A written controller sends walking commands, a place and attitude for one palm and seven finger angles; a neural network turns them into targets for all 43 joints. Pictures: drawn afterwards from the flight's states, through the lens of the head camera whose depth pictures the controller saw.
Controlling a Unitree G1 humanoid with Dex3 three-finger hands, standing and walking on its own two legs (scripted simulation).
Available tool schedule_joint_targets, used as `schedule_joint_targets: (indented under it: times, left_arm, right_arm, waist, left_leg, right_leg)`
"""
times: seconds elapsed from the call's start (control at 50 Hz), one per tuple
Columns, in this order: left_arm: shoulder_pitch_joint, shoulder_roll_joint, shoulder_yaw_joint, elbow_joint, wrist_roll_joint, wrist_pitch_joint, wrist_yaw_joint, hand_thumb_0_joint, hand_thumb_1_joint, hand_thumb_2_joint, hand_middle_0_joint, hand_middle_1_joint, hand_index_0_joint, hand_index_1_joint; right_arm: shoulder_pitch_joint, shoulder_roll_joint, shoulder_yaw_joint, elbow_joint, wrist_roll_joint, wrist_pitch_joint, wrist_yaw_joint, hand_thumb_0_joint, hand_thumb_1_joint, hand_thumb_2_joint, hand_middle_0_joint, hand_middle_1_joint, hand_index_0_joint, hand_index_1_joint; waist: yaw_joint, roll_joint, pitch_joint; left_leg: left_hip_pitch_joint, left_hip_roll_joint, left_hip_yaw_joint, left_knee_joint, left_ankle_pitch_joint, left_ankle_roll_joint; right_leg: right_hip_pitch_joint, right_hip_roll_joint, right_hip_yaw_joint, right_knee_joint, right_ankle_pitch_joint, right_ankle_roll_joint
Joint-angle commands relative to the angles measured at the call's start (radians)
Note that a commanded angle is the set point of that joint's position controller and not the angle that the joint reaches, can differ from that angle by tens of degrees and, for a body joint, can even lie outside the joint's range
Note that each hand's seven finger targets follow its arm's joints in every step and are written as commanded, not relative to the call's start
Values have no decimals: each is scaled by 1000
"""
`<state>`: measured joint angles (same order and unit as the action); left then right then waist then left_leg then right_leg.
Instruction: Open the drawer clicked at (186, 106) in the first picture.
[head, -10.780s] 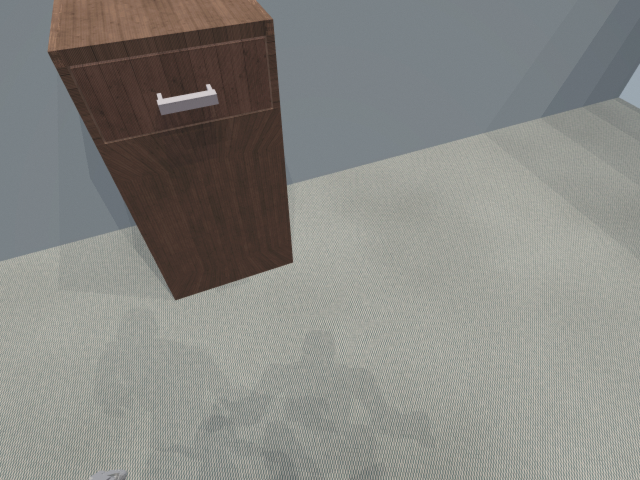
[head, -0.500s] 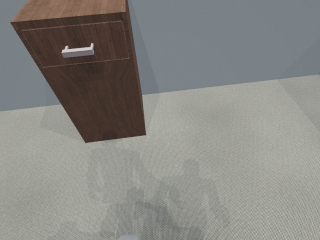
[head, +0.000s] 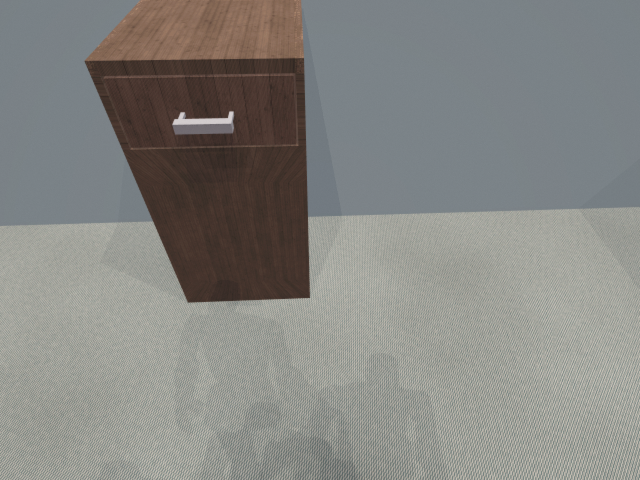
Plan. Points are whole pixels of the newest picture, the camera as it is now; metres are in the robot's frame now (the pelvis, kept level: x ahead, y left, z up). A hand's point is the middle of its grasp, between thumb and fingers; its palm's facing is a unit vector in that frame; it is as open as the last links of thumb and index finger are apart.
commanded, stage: take the last steps up to it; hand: left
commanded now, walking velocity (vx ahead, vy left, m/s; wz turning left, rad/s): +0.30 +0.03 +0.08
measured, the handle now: (205, 121) +0.86 +0.31 +0.01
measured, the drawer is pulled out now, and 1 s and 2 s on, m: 0.00 0.00 0.00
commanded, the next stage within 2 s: come to a stop and stand still in 0.84 s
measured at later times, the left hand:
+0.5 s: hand out of the picture +0.04 +0.15 -0.17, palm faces +0.19 -0.97 -0.13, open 7.3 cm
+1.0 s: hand (216, 312) +0.44 +0.22 -0.16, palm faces +0.01 -0.97 -0.23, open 7.3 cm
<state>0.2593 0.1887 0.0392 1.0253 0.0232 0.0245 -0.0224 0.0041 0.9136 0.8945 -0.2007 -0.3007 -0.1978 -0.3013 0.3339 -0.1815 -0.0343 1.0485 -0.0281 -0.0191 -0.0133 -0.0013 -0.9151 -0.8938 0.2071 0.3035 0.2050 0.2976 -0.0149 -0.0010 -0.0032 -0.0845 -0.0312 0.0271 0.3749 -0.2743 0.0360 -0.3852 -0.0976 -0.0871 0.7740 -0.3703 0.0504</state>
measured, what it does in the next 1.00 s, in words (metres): walks ahead: right foot, then left foot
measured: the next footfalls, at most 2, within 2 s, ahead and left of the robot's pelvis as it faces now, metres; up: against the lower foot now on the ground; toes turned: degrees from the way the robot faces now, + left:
right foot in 0.08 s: +0.09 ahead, -0.13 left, +0.00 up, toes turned -7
left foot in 0.56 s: +0.28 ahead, +0.15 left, +0.00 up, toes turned +12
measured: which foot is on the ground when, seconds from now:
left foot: down 0.00-0.08, up 0.10-0.54, down 0.56-1.00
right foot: up 0.00-0.06, down 0.08-0.56, up 0.58-1.00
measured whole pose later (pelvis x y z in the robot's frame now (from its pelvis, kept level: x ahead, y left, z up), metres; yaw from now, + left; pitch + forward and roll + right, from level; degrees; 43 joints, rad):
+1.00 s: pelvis +0.34 +0.03 -0.01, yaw +1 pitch -1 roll +2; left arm 0.13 0.18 0.06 0.99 0.02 0.00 -0.01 0.00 0.92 0.89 -0.20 -0.30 -0.20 -0.30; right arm 0.39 -0.14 -0.04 1.12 -0.03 -0.04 -0.02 0.00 -0.91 -0.89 0.20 0.30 0.20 0.30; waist -0.05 0.00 0.04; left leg -0.02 0.01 0.18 0.41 -0.36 -0.01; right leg -0.44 -0.10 -0.10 0.66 -0.20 0.01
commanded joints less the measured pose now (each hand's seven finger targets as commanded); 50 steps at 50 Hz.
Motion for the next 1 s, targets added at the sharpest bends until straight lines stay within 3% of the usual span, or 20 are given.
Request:
schedule_joint_targets:
  times: [0.0, 0.02, 0.04, 0.06, 0.08, 0.1, 0.14, 0.2, 0.32, 0.42, 0.48, 0.5, 0.52, 0.54, 0.56, 0.62, 0.7, 0.92, 0.96, 0.98]
  left_arm:
    - [31, 48, 15, -50, 3, -50, 5, 0, 900, 900, -200, -300, -200, -300]
    - [108, 65, 22, -22, 6, -59, 9, 0, 900, 900, -200, -300, -200, -300]
    - [209, 124, 35, 12, 13, -72, 17, 0, 900, 900, -200, -300, -200, -300]
    - [310, 217, 55, 31, 11, -75, 27, 0, 900, 900, -200, -300, -200, -300]
    - [320, 229, 59, 31, -5, -78, 33, 0, 900, 900, -200, -300, -200, -300]
    - [239, 183, 51, 22, -6, -74, 39, 0, 900, 900, -200, -300, -200, -300]
    - [129, 91, 30, -7, 0, -82, 45, 0, 900, 900, -200, -300, -200, -300]
    - [124, 53, 17, 8, 0, -96, 45, 0, 900, 900, -200, -300, -200, -300]
    - [202, 74, 17, 61, 2, -115, 44, 0, 900, 900, -200, -300, -200, -300]
    - [226, 89, 24, 91, 7, -104, 46, 0, 900, 900, -200, -300, -200, -300]
    - [193, 101, 34, 89, 3, -92, 46, 0, 900, 900, -200, -300, -200, -300]
    - [196, 79, 30, 91, 1, -88, 44, 0, 900, 900, -200, -300, -200, -300]
    - [241, 22, 23, 73, -9, -84, 37, 0, 900, 900, -200, -300, -200, -300]
    - [210, 0, 14, 37, -12, -86, 33, 0, 900, 900, -200, -300, -200, -300]
    - [168, 2, 11, 26, -11, -81, 39, 0, 900, 900, -200, -300, -200, -300]
    - [76, -3, 20, 32, 2, -72, 19, 0, 900, 900, -200, -300, -200, -300]
    - [132, -27, 25, 37, 8, -42, 15, 0, 900, 900, -200, -300, -200, -300]
    - [-109, 8, 20, -82, -1, -38, 10, 0, 900, 900, -200, -300, -200, -300]
    - [-18, 13, 17, -52, -1, -50, 17, 0, 900, 900, -200, -300, -200, -300]
    - [77, 56, 19, -19, -1, -63, 28, 0, 900, 900, -200, -300, -200, -300]
  right_arm:
    - [7, -143, -30, -14, 4, -18, -9, 0, -900, -900, 200, 300, 200, 300]
    - [4, -124, -27, -11, 7, -20, -9, 0, -900, -900, 200, 300, 200, 300]
    - [9, -81, -18, -17, 15, -25, -5, 0, -900, -900, 200, 300, 200, 300]
    - [-20, -34, -11, -60, 18, -29, 3, 0, -900, -900, 200, 300, 200, 300]
    - [-50, -99, -25, -75, 7, -19, 7, 0, -900, -900, 200, 300, 200, 300]
    - [-90, -106, -37, -68, 6, -14, 15, 0, -900, -900, 200, 300, 200, 300]
    - [-63, -64, -38, -37, 0, -3, 26, 0, -900, -900, 200, 300, 200, 300]
    - [19, -14, -35, -2, -2, 14, 34, 0, -900, -900, 200, 300, 200, 300]
    - [-98, -10, -30, -53, 4, 4, 48, 0, -900, -900, 200, 300, 200, 300]
    - [-203, -1, -23, -92, 10, -12, 54, 0, -900, -900, 200, 300, 200, 300]
    - [-92, -35, -29, -60, 6, -29, 42, 0, -900, -900, 200, 300, 200, 300]
    - [41, -87, -40, -14, 1, -38, 31, 0, -900, -900, 200, 300, 200, 300]
    - [178, -197, -66, 19, -12, -48, 14, 0, -900, -900, 200, 300, 200, 300]
    - [250, -257, -74, 36, 1, -37, 3, 0, -900, -900, 200, 300, 200, 300]
    - [200, -243, -71, 38, 4, -34, -8, 0, -900, -900, 200, 300, 200, 300]
    - [10, -107, -34, -12, 3, -48, -8, 0, -900, -900, 200, 300, 200, 300]
    - [-8, -59, -26, -16, 8, -65, -12, 0, -900, -900, 200, 300, 200, 300]
    - [73, -98, -29, 24, -3, -42, -15, 0, -900, -900, 200, 300, 200, 300]
    - [57, -89, -19, 36, 1, -34, -20, 0, -900, -900, 200, 300, 200, 300]
    - [61, -71, -11, 41, 10, -36, -20, 0, -900, -900, 200, 300, 200, 300]
  waist:
    - [43, 76, 85]
    - [76, 12, 72]
    - [116, -120, 32]
    - [151, -344, 27]
    - [152, -321, 37]
    - [120, -232, 123]
    - [54, -75, 182]
    - [16, -119, 135]
    - [38, -123, 129]
    - [56, -146, 155]
    - [-11, -117, 93]
    - [-63, 6, 14]
    - [-99, 248, -105]
    - [-106, 339, -132]
    - [-99, 286, -141]
    - [-22, 80, 76]
    - [32, 97, 70]
    - [-9, 81, 128]
    - [41, 56, 80]
    - [81, -10, 6]
  left_leg:
    - [-183, 236, -206, -71, -82, 115]
    - [-266, 185, -164, 36, -121, 80]
    - [-400, 90, -56, 256, -161, 31]
    - [-581, -2, 31, 525, -315, -3]
    - [-602, 48, -55, 684, -297, 1]
    - [-616, 87, -66, 778, -202, 2]
    - [-565, 138, -58, 777, -38, -18]
    - [-493, 139, -8, 713, 64, -48]
    - [-541, 155, 44, 504, 116, -69]
    - [-407, 129, 86, 321, 67, -40]
    - [-167, 79, 126, 175, 67, -21]
    - [35, 85, 101, 109, 75, -13]
    - [243, 314, -189, 47, 111, 53]
    - [294, 456, -414, -69, 169, 123]
    - [266, 487, -421, -98, 90, 147]
    - [-75, 402, -233, -164, 64, 127]
    - [-129, 324, -79, -203, 176, 112]
    - [-29, 326, -7, -95, 424, 123]
    - [-49, 273, 41, 52, 532, 67]
    - [-87, 219, 65, 167, 510, 19]
  right_leg:
    - [166, 42, -34, -222, 87, -5]
    - [308, 32, -12, -300, 111, -13]
    - [464, -105, 161, -399, -28, -57]
    - [539, -338, 511, -564, -125, -158]
    - [432, -389, 633, -657, -297, -202]
    - [319, -379, 593, -692, -408, -210]
    - [172, -293, 371, -669, -235, -163]
    - [166, -197, 145, -653, 4, -126]
    - [275, -193, 65, -623, 228, -156]
    - [253, -213, 57, -568, 297, -163]
    - [219, -177, 8, -389, 378, -135]
    - [161, -124, -34, -167, 414, -110]
    - [-25, -4, -105, 130, 131, -59]
    - [-183, 74, -51, 346, -235, -50]
    - [-243, 36, 30, 467, -214, -64]
    - [-215, -53, 59, 463, -24, -55]
    - [-162, -49, 42, 356, 103, -28]
    - [-83, 2, -11, -89, 135, -44]
    - [104, 42, -37, -238, 250, -49]
    - [269, 6, 11, -316, 501, -50]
